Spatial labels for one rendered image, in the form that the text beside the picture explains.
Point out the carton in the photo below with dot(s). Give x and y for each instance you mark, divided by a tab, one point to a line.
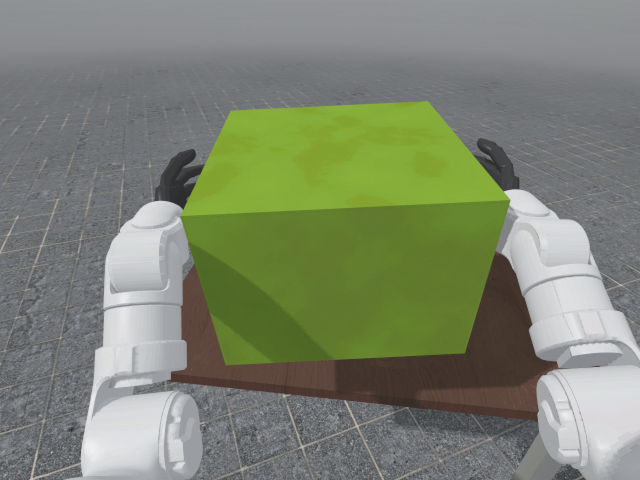
342	232

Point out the right robot upper arm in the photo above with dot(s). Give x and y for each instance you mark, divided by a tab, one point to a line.
590	418

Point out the robot left forearm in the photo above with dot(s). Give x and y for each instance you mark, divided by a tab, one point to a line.
143	293

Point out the table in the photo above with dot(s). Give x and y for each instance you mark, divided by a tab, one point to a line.
496	376

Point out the robot right hand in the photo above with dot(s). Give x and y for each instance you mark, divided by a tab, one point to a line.
501	168

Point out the robot right forearm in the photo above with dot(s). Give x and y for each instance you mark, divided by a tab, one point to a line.
573	320

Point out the left robot upper arm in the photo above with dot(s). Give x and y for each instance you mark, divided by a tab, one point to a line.
153	436

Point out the robot left hand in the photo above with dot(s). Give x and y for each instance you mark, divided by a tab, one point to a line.
172	188

